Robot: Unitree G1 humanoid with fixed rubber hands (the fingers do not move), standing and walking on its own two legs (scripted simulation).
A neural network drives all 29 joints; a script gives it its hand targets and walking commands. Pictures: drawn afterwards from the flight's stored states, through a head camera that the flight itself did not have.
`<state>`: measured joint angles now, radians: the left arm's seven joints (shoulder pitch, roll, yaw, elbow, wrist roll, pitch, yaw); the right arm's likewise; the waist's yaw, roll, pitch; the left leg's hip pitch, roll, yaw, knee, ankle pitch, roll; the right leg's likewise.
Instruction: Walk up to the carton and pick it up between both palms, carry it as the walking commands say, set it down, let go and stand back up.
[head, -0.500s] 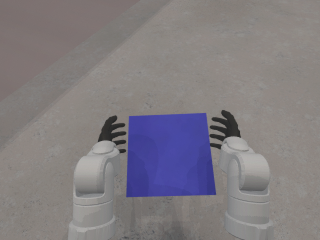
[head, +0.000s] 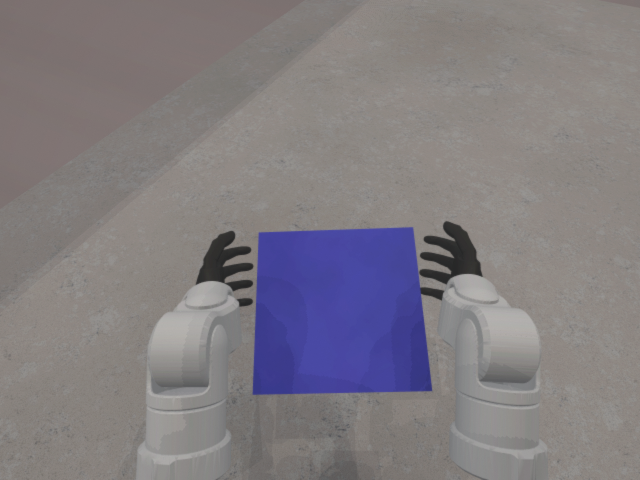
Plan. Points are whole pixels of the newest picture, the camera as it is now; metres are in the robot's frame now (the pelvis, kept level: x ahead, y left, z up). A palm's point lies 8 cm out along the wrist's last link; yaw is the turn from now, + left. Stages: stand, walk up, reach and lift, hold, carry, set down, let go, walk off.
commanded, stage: carry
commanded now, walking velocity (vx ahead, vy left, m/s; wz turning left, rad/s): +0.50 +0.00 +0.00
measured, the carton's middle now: (337, 317) +0.32 -0.01 -0.02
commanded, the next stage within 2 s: none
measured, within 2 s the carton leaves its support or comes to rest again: neither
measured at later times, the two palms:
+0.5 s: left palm (237, 249) +0.35 +0.12 +0.09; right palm (458, 252) +0.36 -0.15 +0.09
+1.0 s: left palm (242, 154) +0.56 +0.14 +0.07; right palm (414, 150) +0.56 -0.13 +0.08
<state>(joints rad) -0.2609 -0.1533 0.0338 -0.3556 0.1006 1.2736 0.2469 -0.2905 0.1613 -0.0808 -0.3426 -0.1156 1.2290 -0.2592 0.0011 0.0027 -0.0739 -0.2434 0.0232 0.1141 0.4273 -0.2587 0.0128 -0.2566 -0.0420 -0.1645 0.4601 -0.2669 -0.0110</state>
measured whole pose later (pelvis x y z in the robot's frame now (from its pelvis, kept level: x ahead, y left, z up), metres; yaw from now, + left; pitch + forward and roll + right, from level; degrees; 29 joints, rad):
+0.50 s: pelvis +0.08 -0.01 -0.01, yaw +0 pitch +6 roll -1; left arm -0.23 -0.15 0.03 -0.36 0.10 1.28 0.23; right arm -0.24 0.15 -0.06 -0.34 -0.11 1.24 -0.24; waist 0.00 0.04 -0.09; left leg -0.14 0.06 0.11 0.45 -0.40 0.02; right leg -0.39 0.00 -0.19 0.59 -0.44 -0.01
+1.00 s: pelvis +0.28 +0.01 -0.02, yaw +0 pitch +4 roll +0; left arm -0.20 -0.14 0.01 -0.35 0.10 1.28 0.23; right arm -0.24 0.15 -0.05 -0.34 -0.11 1.26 -0.27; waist 0.00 -0.02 -0.08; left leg -0.46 0.02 0.12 0.56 -0.14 0.04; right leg -0.09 -0.06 -0.15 0.65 -0.47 0.01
